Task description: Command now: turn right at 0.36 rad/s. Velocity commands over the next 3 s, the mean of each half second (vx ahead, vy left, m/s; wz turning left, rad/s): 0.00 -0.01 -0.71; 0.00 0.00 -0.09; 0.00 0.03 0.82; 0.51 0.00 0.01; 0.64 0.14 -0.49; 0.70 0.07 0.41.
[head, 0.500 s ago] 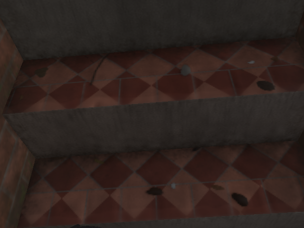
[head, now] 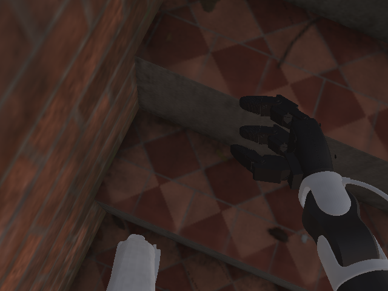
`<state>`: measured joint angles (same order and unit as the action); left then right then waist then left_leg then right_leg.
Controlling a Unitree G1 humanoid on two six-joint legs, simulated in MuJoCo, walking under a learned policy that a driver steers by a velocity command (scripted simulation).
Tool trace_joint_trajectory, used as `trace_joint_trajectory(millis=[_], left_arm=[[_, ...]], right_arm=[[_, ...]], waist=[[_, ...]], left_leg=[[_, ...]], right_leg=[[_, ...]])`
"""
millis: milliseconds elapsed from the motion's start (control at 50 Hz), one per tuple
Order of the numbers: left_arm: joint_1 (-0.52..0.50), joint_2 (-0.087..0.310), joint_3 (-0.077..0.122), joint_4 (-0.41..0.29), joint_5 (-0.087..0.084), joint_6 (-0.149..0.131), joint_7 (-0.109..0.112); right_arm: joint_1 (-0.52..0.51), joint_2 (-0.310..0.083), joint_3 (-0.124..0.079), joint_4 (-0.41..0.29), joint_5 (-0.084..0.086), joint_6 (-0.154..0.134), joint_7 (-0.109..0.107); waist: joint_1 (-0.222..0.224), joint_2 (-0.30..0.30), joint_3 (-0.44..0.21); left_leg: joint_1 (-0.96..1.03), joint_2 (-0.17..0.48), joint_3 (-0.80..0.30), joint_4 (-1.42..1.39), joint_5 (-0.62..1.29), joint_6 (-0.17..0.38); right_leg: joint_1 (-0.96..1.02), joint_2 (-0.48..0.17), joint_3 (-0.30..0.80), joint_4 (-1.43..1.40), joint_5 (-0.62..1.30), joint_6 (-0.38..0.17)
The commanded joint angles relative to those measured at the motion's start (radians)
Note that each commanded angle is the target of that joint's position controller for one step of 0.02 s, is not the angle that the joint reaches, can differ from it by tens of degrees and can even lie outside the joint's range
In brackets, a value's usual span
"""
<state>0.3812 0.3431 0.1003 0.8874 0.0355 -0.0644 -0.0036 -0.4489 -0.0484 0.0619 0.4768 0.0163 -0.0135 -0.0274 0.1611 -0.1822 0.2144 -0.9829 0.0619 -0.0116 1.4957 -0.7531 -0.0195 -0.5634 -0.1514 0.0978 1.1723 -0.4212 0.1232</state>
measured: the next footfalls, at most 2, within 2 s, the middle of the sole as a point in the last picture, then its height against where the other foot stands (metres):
right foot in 0.18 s outside the picture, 0.07 m higher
left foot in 0.38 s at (143, 287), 0.07 m lower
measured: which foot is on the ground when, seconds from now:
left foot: down 0.00-0.16, up 0.18-0.36, down 0.38-0.70, up 0.72-1.00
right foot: up 0.00-0.16, down 0.18-0.28, up 0.30-0.68, down 0.70-1.00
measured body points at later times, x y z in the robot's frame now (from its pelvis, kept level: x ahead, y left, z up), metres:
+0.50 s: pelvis +0.11 -0.03 +0.14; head +0.14 -0.05 +0.58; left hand +0.16 +0.23 +0.02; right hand +0.27 -0.28 +0.04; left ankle +0.11 +0.13 -0.58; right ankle -0.01 -0.14 -0.34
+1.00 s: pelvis +0.07 -0.21 +0.16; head +0.09 -0.21 +0.61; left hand +0.35 -0.13 +0.07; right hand -0.01 -0.43 +0.01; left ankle +0.08 -0.05 -0.42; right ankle +0.04 -0.27 -0.58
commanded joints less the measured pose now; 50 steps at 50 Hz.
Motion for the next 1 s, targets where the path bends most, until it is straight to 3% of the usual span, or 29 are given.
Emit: trace_joint_trajectory(millis=[20,60,100,120,140,180,220,240,260,300,340,360,380,400,420,460,500,540,580,620,640,680,700,720,740,760,820,880,1000], left_arm=[[-0.319,0.000,0.012,-0.308,-0.035,-0.030,0.024],[-0.249,0.012,0.018,-0.288,0.028,0.040,0.077],[0.008,0.061,0.019,-0.261,0.050,0.147,0.085],[0.214,-0.002,0.002,-0.257,0.040,0.204,0.093],[0.711,-0.044,-0.029,-0.181,-0.005,0.160,0.064],[0.811,-0.010,-0.050,-0.082,-0.044,0.102,0.027],[0.589,-0.034,-0.073,-0.143,-0.065,0.059,-0.061],[0.378,0.025,-0.081,-0.225,-0.119,0.057,-0.033],[0.013,0.069,-0.084,-0.375,-0.162,0.060,-0.028],[-0.003,-0.057,-0.115,-0.430,-0.209,0.079,0.004],[0.087,-0.137,-0.134,-0.283,-0.090,0.153,0.007],[0.030,-0.055,-0.116,-0.324,-0.092,0.164,0.004],[0.086,0.007,-0.092,-0.378,-0.126,0.182,-0.036],[0.333,-0.002,-0.065,-0.375,-0.074,0.181,-0.042],[0.556,0.058,-0.059,-0.272,0.001,0.163,-0.051],[0.166,-0.045,-0.081,-0.332,-0.033,0.117,-0.040],[-0.137,-0.045,-0.057,-0.414,-0.002,0.059,-0.053],[-0.171,-0.059,-0.048,-0.404,-0.015,0.133,-0.047],[-0.170,-0.105,-0.061,-0.433,-0.032,0.197,-0.031],[-0.190,-0.132,-0.063,-0.434,-0.036,0.190,-0.005],[-0.166,-0.186,-0.098,-0.480,0.005,0.188,-0.065],[-0.044,-0.099,-0.052,-0.363,-0.061,0.160,-0.073],[0.021,-0.065,-0.034,-0.294,-0.033,0.135,-0.095],[0.077,0.003,-0.033,-0.301,0.009,0.082,-0.016],[0.122,0.265,0.048,-0.224,-0.042,0.072,-0.094],[0.211,0.240,0.062,-0.211,0.014,0.078,-0.100],[-0.267,-0.066,-0.074,-0.303,0.035,0.069,-0.144],[-0.579,-0.065,-0.086,-0.399,-0.014,0.064,-0.113],[-0.389,0.003,-0.009,-0.365,0.012,0.015,-0.047]], right_arm=[[0.611,-0.311,-0.150,0.092,-0.074,0.069,-0.152],[0.417,-0.286,-0.140,0.092,-0.101,0.039,-0.150],[0.073,-0.231,-0.125,0.017,-0.081,-0.042,-0.093],[-0.101,-0.269,-0.132,0.006,-0.068,-0.079,-0.073],[0.194,-0.350,-0.166,0.069,0.034,-0.026,0.083],[-0.090,-0.309,-0.162,-0.037,-0.047,0.004,0.150],[-0.053,-0.225,-0.128,-0.075,0.001,0.005,0.115],[0.137,-0.159,-0.118,-0.061,-0.060,0.001,0.099],[0.382,-0.226,-0.127,-0.003,-0.118,-0.029,0.109],[0.534,-0.357,-0.192,0.062,-0.124,-0.041,0.142],[0.479,-0.101,-0.135,0.046,-0.081,-0.010,0.156],[0.694,-0.051,-0.105,0.088,-0.059,0.019,0.210],[0.867,-0.185,-0.134,0.130,-0.120,0.043,0.179],[0.817,-0.378,-0.166,0.122,-0.099,0.068,0.147],[0.623,-0.388,-0.184,0.022,-0.040,0.082,0.126],[0.549,-0.347,-0.154,0.070,-0.065,0.045,0.123],[0.458,-0.261,-0.111,0.107,-0.097,-0.019,0.097],[0.536,-0.336,-0.142,0.119,-0.031,-0.095,-0.029],[0.433,-0.353,-0.141,0.121,-0.024,-0.090,-0.063],[0.471,-0.389,-0.161,0.132,-0.020,-0.066,-0.054],[0.418,-0.547,-0.237,0.197,-0.076,-0.022,0.026],[0.373,-0.394,-0.208,0.170,-0.078,0.046,0.111],[0.568,-0.296,-0.181,0.207,-0.091,0.065,0.118],[0.658,-0.248,-0.171,0.173,0.028,0.009,0.022],[1.048,-0.152,-0.118,0.253,-0.014,0.029,0.093],[0.878,-0.307,-0.160,0.224,0.019,0.022,0.131],[0.717,-0.240,-0.134,0.217,0.071,-0.027,0.119],[0.869,-0.265,-0.133,0.307,0.053,-0.045,0.139],[0.783,-0.291,-0.120,0.288,0.019,0.019,0.141]], waist=[[-0.342,0.630,-0.687],[-0.145,0.426,-0.302],[0.166,0.227,-0.249],[0.355,0.360,-0.313],[0.426,0.429,-0.509],[0.456,-0.043,-0.239],[0.243,-0.007,-0.038],[0.022,0.107,-0.113],[-0.111,0.174,-0.203],[-0.113,0.176,-0.286],[-0.179,0.471,-0.354],[-0.300,0.290,-0.417],[-0.312,0.190,-0.456],[-0.142,0.553,-0.599],[-0.099,0.574,-0.693],[-0.112,0.265,-0.343],[-0.088,0.027,-0.254],[-0.045,0.259,-0.164],[-0.022,0.336,-0.198],[-0.049,0.409,-0.272],[0.097,0.308,-0.402],[0.111,0.172,-0.370],[0.026,0.150,-0.367],[-0.042,0.155,-0.385],[-0.159,-0.398,-0.673],[0.004,-0.193,-0.599],[-0.146,0.050,-0.324],[-0.280,0.177,-0.347],[-0.167,0.112,-0.382]], left_leg=[[1.499,0.291,-0.192,-0.613,1.234,0.078],[1.016,0.198,-0.125,-0.739,0.749,-0.034],[0.633,0.192,-0.065,-0.939,0.765,-0.033],[0.586,0.255,-0.034,-0.954,1.102,0.039],[0.538,0.208,0.105,-0.685,1.406,-0.172],[-0.029,0.088,0.138,-0.299,0.543,-0.111],[0.172,-0.092,0.076,0.285,0.364,0.097],[0.086,-0.144,-0.085,0.363,0.381,0.160],[0.149,-0.159,-0.224,0.249,0.569,0.115],[0.544,-0.192,-0.132,-0.341,0.235,0.061],[1.187,-0.023,-0.138,-0.947,0.313,0.070],[1.369,0.006,-0.116,-1.114,0.713,0.069],[1.669,0.162,-0.204,-1.083,0.995,0.129],[1.622,0.489,-0.352,-0.786,2.108,0.460],[1.393,0.761,-0.615,-0.887,2.154,0.676],[1.097,0.566,-0.489,-1.039,1.183,0.510],[1.045,0.288,-0.130,-1.006,1.103,0.347],[0.834,0.342,0.024,-1.116,1.123,0.150],[0.646,0.287,0.135,-1.129,1.058,0.114],[0.710,0.330,0.140,-1.116,1.033,0.113],[0.739,0.269,0.078,-1.079,1.049,0.181],[0.639,0.160,0.182,-0.879,1.243,0.119],[0.533,0.138,0.184,-0.755,1.118,0.068],[0.477,0.005,0.181,-0.359,0.318,-0.005],[0.194,-0.060,0.003,0.013,0.131,-0.075],[0.141,-0.093,-0.090,0.265,0.155,-0.077],[0.059,-0.042,-0.189,0.340,0.282,-0.070],[0.372,0.006,-0.129,0.171,0.352,-0.106],[0.182,0.016,-0.124,0.108,0.519,-0.092]], right_leg=[[-0.900,0.279,0.015,0.831,-0.244,-0.022],[-0.783,0.280,-0.073,0.718,-0.234,-0.042],[-0.333,0.220,-0.086,0.401,-0.134,-0.087],[-0.100,0.190,-0.169,0.204,-0.186,-0.113],[0.133,0.271,0.023,0.346,0.152,-0.158],[0.436,0.261,0.166,0.190,0.486,-0.197],[0.058,0.279,0.104,-0.452,0.548,-0.252],[-0.011,0.287,0.381,-0.426,0.593,-0.334],[-0.139,0.232,0.607,-0.498,0.072,-0.330],[-0.337,0.371,0.543,-0.766,-0.004,-0.178],[-0.420,0.499,0.164,-0.448,0.352,-0.042],[-0.461,0.519,0.291,-0.443,0.131,-0.099],[-0.624,0.559,0.319,-0.256,0.082,-0.085],[-0.583,0.435,0.237,0.240,-0.240,-0.090],[-0.457,0.333,0.176,0.649,-0.363,0.017],[-0.738,0.231,0.133,1.187,-0.171,0.006],[-0.719,0.223,0.081,0.796,-0.030,-0.048],[-0.445,0.122,-0.034,0.420,-0.163,-0.072],[-0.110,0.095,-0.083,0.027,-0.128,-0.121],[-0.014,0.072,-0.139,-0.106,0.011,-0.182],[0.114,0.087,-0.203,-0.190,0.197,-0.215],[0.443,0.149,-0.223,-0.652,0.628,-0.254],[0.628,0.146,-0.167,-0.728,0.835,-0.310],[0.666,-0.068,0.051,-0.678,1.235,-0.160],[0.991,-0.185,0.101,-0.435,1.810,-0.544],[0.797,-0.264,0.221,-0.599,1.261,-0.544],[0.291,-0.193,0.061,-0.716,0.586,-0.344],[0.051,-0.152,-0.093,-0.819,0.534,-0.278],[0.496,-0.262,-0.054,-0.841,0.717,-0.444]])
Over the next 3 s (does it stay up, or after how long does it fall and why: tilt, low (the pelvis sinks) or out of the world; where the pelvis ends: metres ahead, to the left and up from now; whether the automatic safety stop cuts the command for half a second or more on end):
stays up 0.35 -0.13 0.36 its command is cut before an obstacle from the start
